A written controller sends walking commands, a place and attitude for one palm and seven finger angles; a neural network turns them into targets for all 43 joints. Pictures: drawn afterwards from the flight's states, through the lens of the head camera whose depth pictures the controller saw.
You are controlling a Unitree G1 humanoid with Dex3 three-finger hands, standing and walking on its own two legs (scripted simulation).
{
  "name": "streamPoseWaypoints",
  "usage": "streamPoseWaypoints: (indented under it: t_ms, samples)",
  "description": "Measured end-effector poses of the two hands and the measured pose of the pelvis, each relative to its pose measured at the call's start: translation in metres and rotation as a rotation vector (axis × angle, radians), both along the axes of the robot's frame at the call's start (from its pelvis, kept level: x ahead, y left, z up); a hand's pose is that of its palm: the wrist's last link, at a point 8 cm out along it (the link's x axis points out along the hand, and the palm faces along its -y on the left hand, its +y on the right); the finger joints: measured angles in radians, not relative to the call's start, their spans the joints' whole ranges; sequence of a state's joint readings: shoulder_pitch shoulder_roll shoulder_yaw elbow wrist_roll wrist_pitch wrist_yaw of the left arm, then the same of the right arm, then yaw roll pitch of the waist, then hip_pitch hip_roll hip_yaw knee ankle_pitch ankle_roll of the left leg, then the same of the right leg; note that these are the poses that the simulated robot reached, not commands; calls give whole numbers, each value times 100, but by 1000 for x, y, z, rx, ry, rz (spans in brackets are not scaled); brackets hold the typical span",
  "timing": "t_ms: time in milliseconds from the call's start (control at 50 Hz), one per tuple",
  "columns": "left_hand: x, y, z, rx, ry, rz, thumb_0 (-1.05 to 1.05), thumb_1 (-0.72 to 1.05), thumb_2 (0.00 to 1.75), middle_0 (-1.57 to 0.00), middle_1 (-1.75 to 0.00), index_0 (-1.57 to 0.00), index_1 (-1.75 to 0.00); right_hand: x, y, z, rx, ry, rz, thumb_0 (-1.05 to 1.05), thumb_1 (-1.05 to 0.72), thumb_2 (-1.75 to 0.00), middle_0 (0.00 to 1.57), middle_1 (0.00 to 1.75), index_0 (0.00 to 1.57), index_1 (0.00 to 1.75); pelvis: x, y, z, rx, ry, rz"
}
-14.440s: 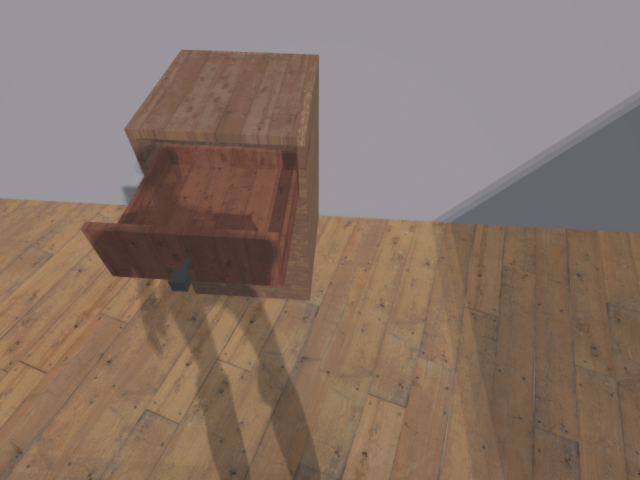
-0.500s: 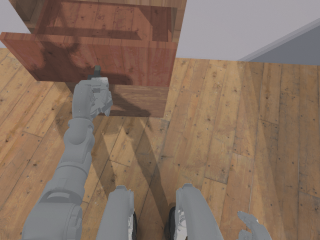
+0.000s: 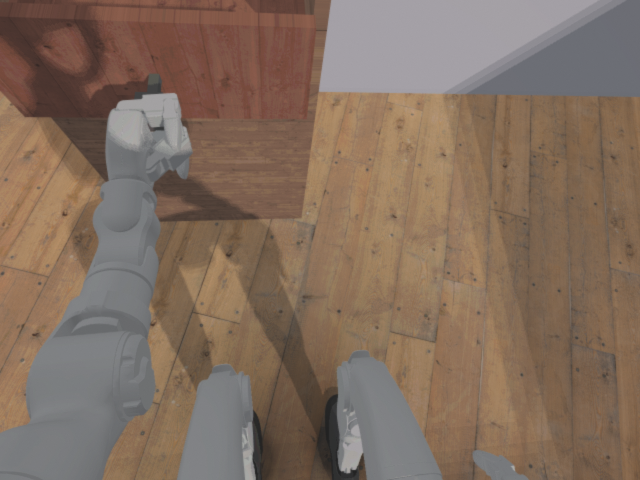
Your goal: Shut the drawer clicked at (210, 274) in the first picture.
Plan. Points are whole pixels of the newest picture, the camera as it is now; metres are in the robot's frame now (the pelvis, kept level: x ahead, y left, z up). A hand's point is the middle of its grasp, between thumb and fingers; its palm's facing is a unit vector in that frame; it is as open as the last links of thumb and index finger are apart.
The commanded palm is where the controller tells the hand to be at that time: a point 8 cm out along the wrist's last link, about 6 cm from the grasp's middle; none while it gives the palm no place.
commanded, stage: push the drawer shut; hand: left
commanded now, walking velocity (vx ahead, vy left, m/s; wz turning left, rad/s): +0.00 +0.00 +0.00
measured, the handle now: (153, 100) +0.57 +0.16 +0.02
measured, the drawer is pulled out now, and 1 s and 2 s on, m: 0.07 0.00 0.00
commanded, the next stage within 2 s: pull the fist back off the drawer in 0.70 s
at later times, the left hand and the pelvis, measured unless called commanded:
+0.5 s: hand (189, 95) +0.58 +0.12 +0.02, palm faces -0.03 -1.00 -0.03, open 3.3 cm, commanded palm +0.58 +0.15 +0.02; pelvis -0.01 +0.01 -0.02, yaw -2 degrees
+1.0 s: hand (189, 94) +0.58 +0.12 +0.02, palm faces -0.03 -1.00 -0.04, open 3.4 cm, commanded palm +0.58 +0.14 +0.02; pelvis -0.04 +0.01 -0.04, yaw -3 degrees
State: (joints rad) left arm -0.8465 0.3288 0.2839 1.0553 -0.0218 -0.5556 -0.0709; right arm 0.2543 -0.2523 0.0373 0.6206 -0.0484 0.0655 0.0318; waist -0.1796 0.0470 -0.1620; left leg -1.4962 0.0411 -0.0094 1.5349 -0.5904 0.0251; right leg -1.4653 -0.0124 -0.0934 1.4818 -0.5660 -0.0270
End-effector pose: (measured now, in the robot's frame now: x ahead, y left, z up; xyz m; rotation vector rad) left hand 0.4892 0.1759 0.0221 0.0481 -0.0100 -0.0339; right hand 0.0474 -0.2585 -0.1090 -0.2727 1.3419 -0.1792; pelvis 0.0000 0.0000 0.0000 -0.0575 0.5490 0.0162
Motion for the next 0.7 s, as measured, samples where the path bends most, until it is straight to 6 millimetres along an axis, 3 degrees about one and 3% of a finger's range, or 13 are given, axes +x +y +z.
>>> streamPoseWaypoints:
  t_ms: [500,700]
  samples:
    - [72,-1,-1,-16,-1,1,2,89,90,-147,-160,-143,-160,-56,11,-5,-31,147,-66,0,-90,-90,20,30,21,30,-7,7,-20,-31,70,-17]
    - [72,-1,-1,-17,-9,-1,2,89,90,-148,-160,-144,-160,-72,16,-9,-36,173,-60,0,-90,-90,20,30,21,30,-16,6,-29,-41,73,-8]
